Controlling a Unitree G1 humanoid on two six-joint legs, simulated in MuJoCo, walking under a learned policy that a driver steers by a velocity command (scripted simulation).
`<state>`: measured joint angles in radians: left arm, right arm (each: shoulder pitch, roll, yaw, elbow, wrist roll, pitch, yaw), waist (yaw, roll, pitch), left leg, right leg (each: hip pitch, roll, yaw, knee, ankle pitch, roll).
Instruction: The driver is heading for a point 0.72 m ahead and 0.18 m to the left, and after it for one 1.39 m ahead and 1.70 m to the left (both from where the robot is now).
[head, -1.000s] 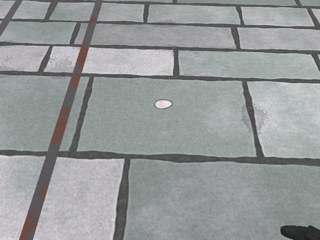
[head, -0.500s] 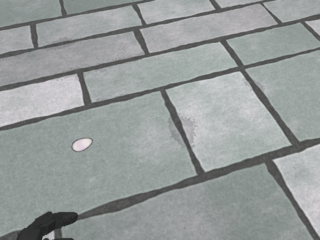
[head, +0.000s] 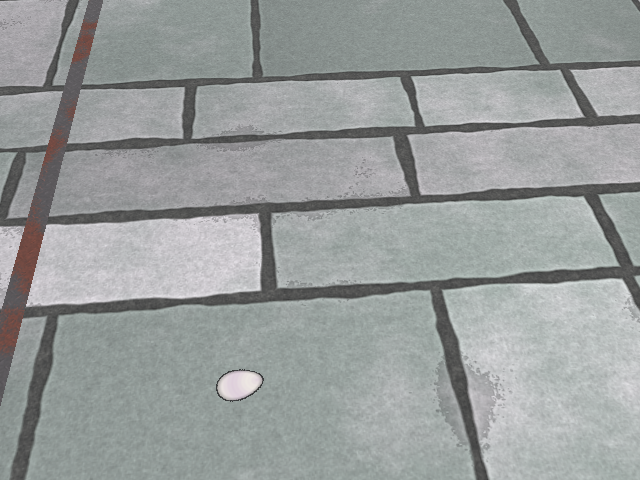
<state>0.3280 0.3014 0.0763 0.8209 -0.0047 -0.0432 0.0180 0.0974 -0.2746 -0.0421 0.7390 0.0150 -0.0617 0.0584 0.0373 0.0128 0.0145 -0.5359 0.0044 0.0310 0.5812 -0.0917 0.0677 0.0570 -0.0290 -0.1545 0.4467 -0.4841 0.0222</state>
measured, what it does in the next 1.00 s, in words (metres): walks ahead, turning left: right foot, then left foot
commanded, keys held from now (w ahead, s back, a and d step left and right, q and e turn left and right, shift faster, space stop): w+q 1.00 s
